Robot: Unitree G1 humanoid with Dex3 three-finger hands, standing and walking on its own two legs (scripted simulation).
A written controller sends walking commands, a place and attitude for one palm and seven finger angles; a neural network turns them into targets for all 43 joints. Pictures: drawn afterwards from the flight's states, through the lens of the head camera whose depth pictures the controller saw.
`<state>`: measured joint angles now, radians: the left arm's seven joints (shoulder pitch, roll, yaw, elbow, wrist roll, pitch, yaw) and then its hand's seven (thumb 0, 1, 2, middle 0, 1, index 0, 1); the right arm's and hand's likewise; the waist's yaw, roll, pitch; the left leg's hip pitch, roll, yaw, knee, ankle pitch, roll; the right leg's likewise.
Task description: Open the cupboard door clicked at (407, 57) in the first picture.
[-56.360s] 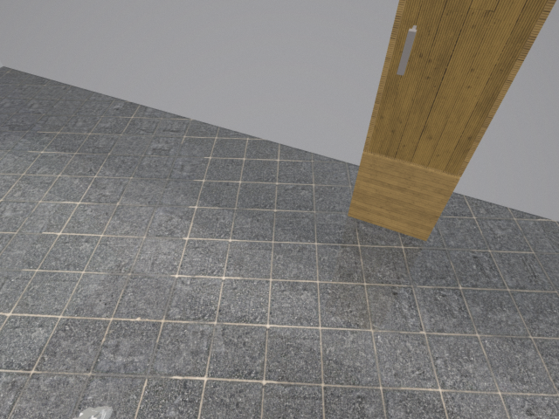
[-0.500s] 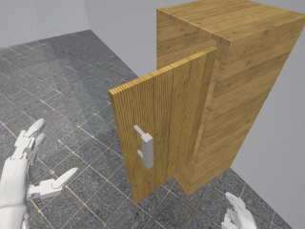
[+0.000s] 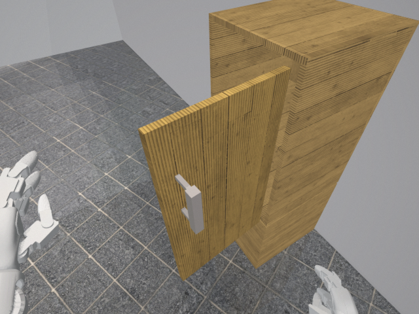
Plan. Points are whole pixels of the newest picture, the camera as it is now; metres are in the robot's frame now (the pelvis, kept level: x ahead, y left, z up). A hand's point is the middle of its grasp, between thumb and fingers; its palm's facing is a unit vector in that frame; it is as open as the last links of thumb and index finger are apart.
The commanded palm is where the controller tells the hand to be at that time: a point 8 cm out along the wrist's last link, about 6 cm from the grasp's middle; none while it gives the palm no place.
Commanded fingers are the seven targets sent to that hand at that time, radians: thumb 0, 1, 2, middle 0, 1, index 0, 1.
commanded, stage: draw the hand back to the body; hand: left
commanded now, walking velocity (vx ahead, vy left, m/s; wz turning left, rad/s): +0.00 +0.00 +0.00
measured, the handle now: (189, 204) +0.31 +0.09 +0.06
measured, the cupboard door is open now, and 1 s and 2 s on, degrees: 96 96 96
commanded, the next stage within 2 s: step back with the hand held close in 0.12 s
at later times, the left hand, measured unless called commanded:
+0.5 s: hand (47, 228) +0.18 +0.27 +0.15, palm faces +0.37 -0.79 -0.48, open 7.4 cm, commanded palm +0.12 +0.31 +0.17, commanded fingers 0.00 0.90 0.90 -0.20 -0.30 -0.20 -0.30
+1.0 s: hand out of the picture +0.11 +0.29 +0.15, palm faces +0.47 -0.73 -0.49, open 7.4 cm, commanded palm +0.04 +0.33 +0.17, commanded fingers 0.00 0.90 0.90 -0.20 -0.30 -0.20 -0.30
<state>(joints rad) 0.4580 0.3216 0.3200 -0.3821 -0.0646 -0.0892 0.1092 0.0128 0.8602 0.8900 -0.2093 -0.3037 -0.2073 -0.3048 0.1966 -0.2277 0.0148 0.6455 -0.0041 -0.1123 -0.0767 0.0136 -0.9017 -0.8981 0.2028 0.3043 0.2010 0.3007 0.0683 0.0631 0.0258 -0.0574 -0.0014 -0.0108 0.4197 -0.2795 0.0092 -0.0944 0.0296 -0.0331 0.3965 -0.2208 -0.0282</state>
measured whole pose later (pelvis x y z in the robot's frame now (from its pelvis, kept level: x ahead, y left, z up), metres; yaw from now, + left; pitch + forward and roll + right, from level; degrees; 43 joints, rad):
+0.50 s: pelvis -0.02 +0.01 +0.00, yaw -1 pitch -1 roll -1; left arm 0.53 0.37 0.38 -0.44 -0.04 -0.16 0.11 0.01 0.89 0.90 -0.21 -0.30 -0.21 -0.30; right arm 0.17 -0.24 -0.01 0.58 0.00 -0.04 -0.07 0.01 -0.90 -0.90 0.20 0.30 0.20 0.30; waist 0.01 0.04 0.03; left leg -0.18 -0.01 0.01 0.44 -0.25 0.02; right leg -0.22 0.02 -0.01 0.40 -0.17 -0.01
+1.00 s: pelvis -0.10 +0.03 -0.03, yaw +1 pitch -2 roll -1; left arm 0.50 0.40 0.46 -0.52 0.02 -0.23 0.15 0.01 0.89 0.90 -0.21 -0.30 -0.21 -0.31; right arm 0.25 -0.21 0.00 0.55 0.00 -0.08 -0.08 0.01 -0.90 -0.90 0.20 0.30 0.20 0.30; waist -0.01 -0.02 0.06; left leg -0.41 -0.04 0.01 0.69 -0.26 0.06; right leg -0.42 0.02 0.04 0.65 -0.20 0.02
